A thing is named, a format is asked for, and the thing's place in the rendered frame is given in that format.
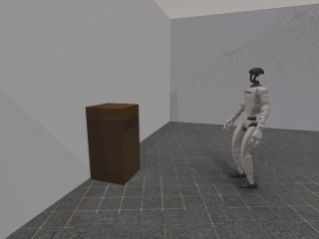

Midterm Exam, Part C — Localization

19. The drawer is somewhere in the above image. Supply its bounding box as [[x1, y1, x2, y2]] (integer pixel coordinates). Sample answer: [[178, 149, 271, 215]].
[[123, 116, 139, 132]]

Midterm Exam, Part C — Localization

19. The cabinet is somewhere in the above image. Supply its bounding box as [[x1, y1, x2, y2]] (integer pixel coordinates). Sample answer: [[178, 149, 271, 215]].
[[86, 103, 141, 185]]

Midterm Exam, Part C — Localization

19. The robot left upper arm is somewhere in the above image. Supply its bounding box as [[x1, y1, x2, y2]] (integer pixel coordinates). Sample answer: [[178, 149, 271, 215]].
[[257, 87, 270, 113]]

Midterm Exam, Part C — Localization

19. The right robot forearm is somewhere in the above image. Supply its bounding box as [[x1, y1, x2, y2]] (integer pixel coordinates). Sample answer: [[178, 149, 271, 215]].
[[231, 105, 245, 120]]

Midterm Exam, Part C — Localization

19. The humanoid robot head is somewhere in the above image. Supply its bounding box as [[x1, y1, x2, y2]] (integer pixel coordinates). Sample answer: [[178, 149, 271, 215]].
[[248, 68, 264, 88]]

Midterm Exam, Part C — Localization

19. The robot right upper arm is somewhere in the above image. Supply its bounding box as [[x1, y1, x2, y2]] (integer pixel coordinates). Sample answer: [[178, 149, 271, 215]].
[[241, 87, 247, 108]]

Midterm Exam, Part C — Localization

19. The left robot thigh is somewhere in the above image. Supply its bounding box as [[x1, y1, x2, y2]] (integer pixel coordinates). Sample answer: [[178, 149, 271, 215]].
[[240, 124, 257, 161]]

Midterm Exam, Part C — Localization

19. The left robot forearm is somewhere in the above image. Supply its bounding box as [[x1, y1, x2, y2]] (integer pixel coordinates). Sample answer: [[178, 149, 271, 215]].
[[256, 106, 270, 131]]

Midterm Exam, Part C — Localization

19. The robot right hand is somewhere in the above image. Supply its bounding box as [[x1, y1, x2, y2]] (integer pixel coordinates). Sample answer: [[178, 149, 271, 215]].
[[223, 119, 235, 131]]

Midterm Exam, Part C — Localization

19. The robot left hand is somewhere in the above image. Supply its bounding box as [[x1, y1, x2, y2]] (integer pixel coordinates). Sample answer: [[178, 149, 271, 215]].
[[248, 129, 262, 148]]

